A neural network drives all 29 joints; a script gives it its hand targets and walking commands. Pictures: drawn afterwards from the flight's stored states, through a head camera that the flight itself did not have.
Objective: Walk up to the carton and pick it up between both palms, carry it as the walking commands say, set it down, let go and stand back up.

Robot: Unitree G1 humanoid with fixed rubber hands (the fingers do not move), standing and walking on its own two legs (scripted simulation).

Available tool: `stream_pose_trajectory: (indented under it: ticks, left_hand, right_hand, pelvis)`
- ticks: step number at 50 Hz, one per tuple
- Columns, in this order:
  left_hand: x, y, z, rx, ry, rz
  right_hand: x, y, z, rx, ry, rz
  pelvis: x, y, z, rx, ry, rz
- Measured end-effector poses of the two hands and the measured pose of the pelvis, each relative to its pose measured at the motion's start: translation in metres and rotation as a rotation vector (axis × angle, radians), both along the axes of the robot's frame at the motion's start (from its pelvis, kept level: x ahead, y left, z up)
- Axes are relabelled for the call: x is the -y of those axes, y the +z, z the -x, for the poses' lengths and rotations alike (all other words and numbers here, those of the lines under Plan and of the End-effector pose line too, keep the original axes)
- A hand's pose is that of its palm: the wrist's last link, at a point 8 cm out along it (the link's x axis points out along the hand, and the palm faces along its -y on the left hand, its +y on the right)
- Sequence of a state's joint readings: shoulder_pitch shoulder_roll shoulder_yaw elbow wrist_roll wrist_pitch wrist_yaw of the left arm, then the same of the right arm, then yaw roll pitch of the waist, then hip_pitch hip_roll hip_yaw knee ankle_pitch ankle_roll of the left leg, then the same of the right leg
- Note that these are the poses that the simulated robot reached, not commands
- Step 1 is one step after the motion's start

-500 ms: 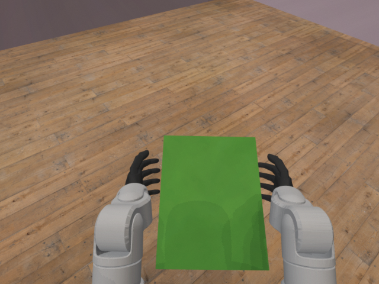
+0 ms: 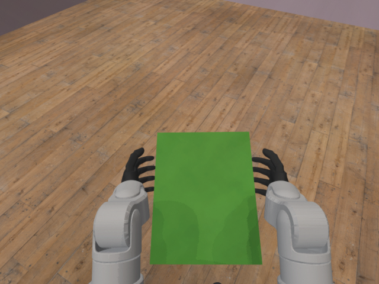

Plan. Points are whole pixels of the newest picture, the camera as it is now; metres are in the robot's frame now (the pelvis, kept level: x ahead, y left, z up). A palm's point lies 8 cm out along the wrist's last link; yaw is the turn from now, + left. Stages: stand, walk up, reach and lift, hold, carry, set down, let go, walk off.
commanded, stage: carry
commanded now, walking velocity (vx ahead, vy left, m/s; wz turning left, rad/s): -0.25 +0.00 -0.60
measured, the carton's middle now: (202, 198) +0.31 +0.00 +0.01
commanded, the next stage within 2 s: none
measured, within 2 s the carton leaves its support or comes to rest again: neither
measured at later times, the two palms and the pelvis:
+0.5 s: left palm out of the picture +0.13 +0.02 +0.09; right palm out of the picture +0.03 -0.23 +0.08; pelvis -0.18 +0.00 +0.00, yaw -20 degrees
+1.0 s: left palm out of the picture -0.02 +0.06 +0.11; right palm out of the picture -0.15 -0.17 +0.12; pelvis -0.32 +0.09 +0.02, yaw -34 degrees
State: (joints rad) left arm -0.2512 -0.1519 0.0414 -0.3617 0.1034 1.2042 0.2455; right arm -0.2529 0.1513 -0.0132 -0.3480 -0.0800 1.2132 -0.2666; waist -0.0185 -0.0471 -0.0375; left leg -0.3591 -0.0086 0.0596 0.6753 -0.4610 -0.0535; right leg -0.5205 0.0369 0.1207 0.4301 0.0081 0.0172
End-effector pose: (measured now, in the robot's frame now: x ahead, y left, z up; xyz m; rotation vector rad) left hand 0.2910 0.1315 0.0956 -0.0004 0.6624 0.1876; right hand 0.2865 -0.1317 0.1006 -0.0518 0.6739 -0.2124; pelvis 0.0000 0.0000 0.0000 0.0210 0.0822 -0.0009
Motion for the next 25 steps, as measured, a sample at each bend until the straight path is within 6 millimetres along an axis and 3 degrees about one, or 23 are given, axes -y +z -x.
stream_pose_trajectory:
  ticks: [6, 12, 16, 20, 25]
  left_hand:
    - [-0.009, -0.003, 0.055, -0.046, -0.039, 0.049]
    - [0.006, 0.016, 0.082, 0.01, -0.104, 0.046]
    - [0.032, 0.022, 0.098, 0.027, -0.164, 0.023]
    - [0.07, 0.014, 0.122, 0.018, -0.235, -0.005]
    - [0.114, -0.002, 0.161, -0.057, -0.385, -0.05]
  right_hand:
    - [-0.008, 0.003, 0.054, -0.057, -0.013, 0.042]
    - [0.006, 0.018, 0.102, -0.005, -0.085, 0.036]
    - [0.029, 0.018, 0.137, 0.011, -0.156, 0.023]
    - [0.061, 0.002, 0.182, -0.001, -0.232, -0.001]
    - [0.096, -0.018, 0.254, -0.071, -0.364, -0.043]
  pelvis:
    - [-0.011, 0.011, 0.042, 0.03, -0.061, 0.059]
    - [-0.015, 0.015, 0.08, 0.034, -0.129, 0.104]
    - [-0.01, 0.011, 0.107, 0.024, -0.193, 0.103]
    - [0.001, -0.001, 0.138, 0.019, -0.268, 0.071]
    - [0.004, 0.002, 0.177, 0.03, -0.338, 0.037]
